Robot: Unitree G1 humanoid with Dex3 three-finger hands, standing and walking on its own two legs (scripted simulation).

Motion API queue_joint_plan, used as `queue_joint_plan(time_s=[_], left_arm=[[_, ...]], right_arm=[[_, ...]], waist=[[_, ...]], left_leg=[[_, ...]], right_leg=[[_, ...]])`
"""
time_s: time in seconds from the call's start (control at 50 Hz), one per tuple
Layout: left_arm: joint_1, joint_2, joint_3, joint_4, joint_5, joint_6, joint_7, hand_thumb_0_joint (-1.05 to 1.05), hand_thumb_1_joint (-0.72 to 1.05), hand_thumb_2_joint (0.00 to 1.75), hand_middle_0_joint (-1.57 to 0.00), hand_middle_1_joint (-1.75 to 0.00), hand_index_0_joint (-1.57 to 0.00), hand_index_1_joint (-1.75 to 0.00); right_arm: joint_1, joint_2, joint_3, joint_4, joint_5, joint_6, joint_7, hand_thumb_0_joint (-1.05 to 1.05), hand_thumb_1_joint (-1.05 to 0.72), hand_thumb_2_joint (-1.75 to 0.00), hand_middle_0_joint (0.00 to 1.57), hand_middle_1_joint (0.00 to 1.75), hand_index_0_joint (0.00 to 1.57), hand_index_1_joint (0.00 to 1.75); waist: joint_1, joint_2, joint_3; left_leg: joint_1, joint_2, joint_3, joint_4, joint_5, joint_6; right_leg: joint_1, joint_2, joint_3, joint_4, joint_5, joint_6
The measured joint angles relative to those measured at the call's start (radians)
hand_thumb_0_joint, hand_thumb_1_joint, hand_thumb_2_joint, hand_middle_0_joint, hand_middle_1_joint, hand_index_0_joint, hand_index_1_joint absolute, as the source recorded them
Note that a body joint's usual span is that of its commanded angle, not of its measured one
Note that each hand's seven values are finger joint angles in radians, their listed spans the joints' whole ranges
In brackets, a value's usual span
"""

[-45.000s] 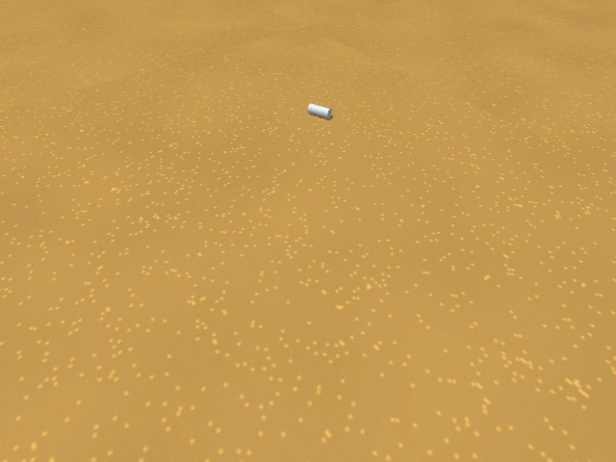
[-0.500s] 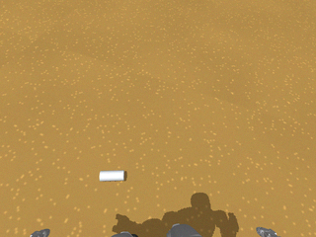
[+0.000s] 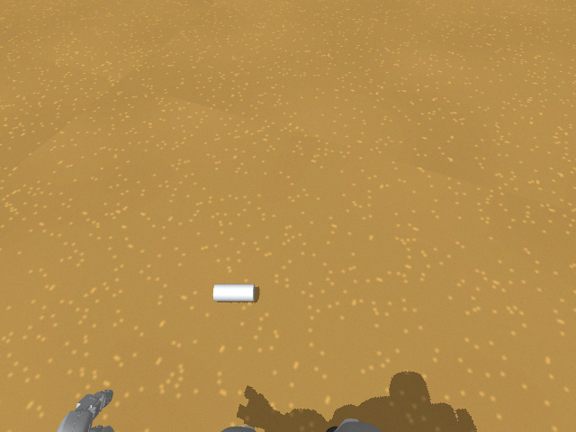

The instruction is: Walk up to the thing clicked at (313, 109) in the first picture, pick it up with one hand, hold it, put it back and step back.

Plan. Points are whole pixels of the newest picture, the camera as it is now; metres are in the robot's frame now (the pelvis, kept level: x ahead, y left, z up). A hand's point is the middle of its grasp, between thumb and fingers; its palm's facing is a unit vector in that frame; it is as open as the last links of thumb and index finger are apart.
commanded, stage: step back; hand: left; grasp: from above
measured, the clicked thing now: (234, 292) +0.62 +0.21 -0.73
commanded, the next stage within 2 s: none
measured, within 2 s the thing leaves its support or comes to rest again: neither
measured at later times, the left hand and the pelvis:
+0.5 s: hand out of the picture -0.09 +0.26 -0.16, palm faces -0.06 -0.91 -0.41, open 7.3 cm; pelvis -0.18 -0.02 -0.02, yaw -3 degrees
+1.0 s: hand out of the picture -0.21 +0.24 -0.15, palm faces +0.02 -0.94 -0.35, open 7.3 cm; pelvis -0.34 -0.02 +0.00, yaw +1 degrees
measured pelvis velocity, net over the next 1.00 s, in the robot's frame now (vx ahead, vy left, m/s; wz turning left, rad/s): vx -0.34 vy -0.02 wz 0.01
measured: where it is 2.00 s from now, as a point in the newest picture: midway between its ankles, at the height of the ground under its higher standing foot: outside the picture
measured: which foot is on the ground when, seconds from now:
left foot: up 0.00-0.04, down 0.06-0.50, up 0.52-0.80, down 0.82-1.00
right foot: down 0.00-0.08, up 0.10-0.44, down 0.46-0.84, up 0.86-1.00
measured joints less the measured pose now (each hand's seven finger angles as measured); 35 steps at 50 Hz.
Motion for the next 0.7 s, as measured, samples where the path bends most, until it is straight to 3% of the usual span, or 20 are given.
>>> queue_joint_plan(time_s=[0.06,0.1,0.16,0.22,0.28,0.38,0.46,0.5,0.52,0.56,0.58,0.64,0.7], left_arm=[[-0.028,0.016,-0.005,-0.021,-0.008,0.009,-0.004,0.01,0.91,0.9,-0.2,-0.3,-0.21,-0.3],[-0.041,0.036,0.002,-0.014,-0.015,0.023,-0.006,0.01,0.91,0.9,-0.2,-0.3,-0.21,-0.3],[-0.025,0.034,0.011,0.021,-0.016,0.043,-0.004,0.01,0.91,0.9,-0.2,-0.29,-0.21,-0.3],[0.004,0.043,0.02,0.036,-0.024,0.045,-0.008,0.01,0.91,0.9,-0.2,-0.29,-0.21,-0.3],[0.039,0.056,0.032,0.039,-0.025,0.038,-0.01,0.01,0.91,0.9,-0.2,-0.29,-0.21,-0.3],[0.081,0.076,0.038,0.057,-0.019,0.034,-0.007,0.01,0.91,0.9,-0.2,-0.29,-0.21,-0.3],[0.092,0.07,0.029,0.083,-0.02,0.021,-0.013,0.01,0.91,0.9,-0.2,-0.29,-0.2,-0.3],[0.08,0.027,0.022,0.109,-0.011,0.014,-0.017,0.01,0.91,0.9,-0.2,-0.29,-0.2,-0.3],[0.089,0.013,0.015,0.107,-0.006,0.013,-0.024,0.01,0.91,0.9,-0.2,-0.29,-0.2,-0.3],[0.116,0.008,0.004,0.097,0.002,0.017,-0.033,0.01,0.91,0.9,-0.2,-0.29,-0.21,-0.3],[0.126,0.007,0.003,0.095,0.004,0.019,-0.032,0.01,0.91,0.9,-0.2,-0.29,-0.21,-0.3],[0.129,-0.002,0.005,0.095,0.007,0.025,-0.025,0.01,0.91,0.9,-0.2,-0.3,-0.21,-0.3],[0.102,0.003,0.01,0.066,0.012,0.02,-0.016,0.01,0.9,0.9,-0.2,-0.3,-0.21,-0.3]], right_arm=[[0.008,0.01,-0.002,-0.002,-0.008,-0.01,0.006,0.0,-0.9,-0.9,0.2,0.3,0.21,0.3],[-0.003,0.042,-0.002,0.004,-0.021,-0.014,0.011,0.0,-0.9,-0.9,0.2,0.3,0.21,0.3],[0.007,0.057,0.012,-0.007,-0.032,-0.017,0.025,0.0,-0.9,-0.9,0.21,0.3,0.21,0.3],[0.007,0.069,0.02,-0.012,-0.037,-0.016,0.021,0.0,-0.9,-0.9,0.21,0.3,0.21,0.3],[-0.013,0.07,0.017,-0.026,-0.032,-0.02,0.016,0.0,-0.9,-0.9,0.21,0.3,0.21,0.3],[-0.067,0.06,0.011,-0.073,-0.026,-0.028,0.009,0.0,-0.9,-0.9,0.21,0.3,0.21,0.3],[-0.11,0.033,0.007,-0.097,-0.025,-0.014,0.012,0.0,-0.9,-0.9,0.21,0.3,0.21,0.3],[-0.124,0.001,-0.007,-0.084,-0.018,0.002,0.011,0.0,-0.9,-0.9,0.21,0.3,0.21,0.3],[-0.117,-0.005,-0.013,-0.074,-0.012,0.011,0.008,0.0,-0.9,-0.9,0.21,0.3,0.21,0.3],[-0.09,0.006,-0.017,-0.052,-0.007,0.025,0.002,0.0,-0.9,-0.9,0.21,0.3,0.21,0.3],[-0.077,0.01,-0.015,-0.042,-0.005,0.027,0.003,0.0,-0.9,-0.9,0.21,0.3,0.21,0.3],[-0.027,0.004,-0.012,-0.032,0.0,0.017,0.006,0.0,-0.9,-0.9,0.21,0.3,0.21,0.3],[0.014,0.0,-0.009,-0.02,-0.001,0.008,0.0,0.0,-0.9,-0.9,0.21,0.3,0.21,0.3]], waist=[[-0.011,-0.02,0.014],[0.004,-0.084,0.038],[-0.019,-0.064,0.014],[-0.017,-0.054,-0.014],[0.001,-0.054,-0.023],[0.019,-0.059,0.0],[0.026,-0.039,0.014],[0.006,0.05,0.035],[0.0,0.068,0.025],[0.027,0.034,-0.009],[0.039,0.012,-0.022],[0.029,0.001,-0.051],[0.019,0.006,-0.055]], left_leg=[[0.082,0.032,0.039,-0.226,0.123,0.018],[0.093,-0.002,0.075,-0.243,0.162,0.036],[0.059,0.029,0.053,-0.233,0.18,0.05],[0.041,0.059,0.045,-0.293,0.239,0.046],[0.012,0.077,0.058,-0.326,0.285,0.043],[-0.048,0.1,0.091,-0.308,0.328,0.037],[-0.114,0.125,0.11,-0.249,0.347,0.013],[-0.136,0.159,0.054,-0.216,0.352,0.02],[-0.152,0.143,0.02,-0.192,0.278,0.027],[-0.187,0.06,-0.005,-0.044,0.095,0.022],[-0.193,0.023,-0.009,0.036,0.06,0.022],[-0.191,-0.046,-0.045,0.196,0.058,0.023],[-0.133,-0.052,-0.048,0.202,0.047,0.01]], right_leg=[[-0.049,-0.02,-0.021,0.066,-0.006,0.015],[-0.073,-0.044,0.026,0.115,-0.03,0.015],[-0.125,0.063,0.107,0.339,-0.269,0.011],[-0.151,0.136,0.165,0.56,-0.281,0.004],[-0.121,0.145,0.191,0.634,-0.264,0.025],[0.0,0.084,0.178,0.437,-0.289,0.063],[0.113,0.031,0.111,0.116,-0.221,0.047],[0.134,0.077,0.062,0.079,-0.186,0.032],[0.125,0.08,0.048,0.083,-0.176,0.027],[0.091,0.045,0.076,0.101,-0.164,0.014],[0.081,0.026,0.096,0.093,-0.149,0.011],[0.064,-0.004,0.093,0.032,-0.09,0.018],[0.026,-0.007,0.073,0.013,-0.049,0.019]])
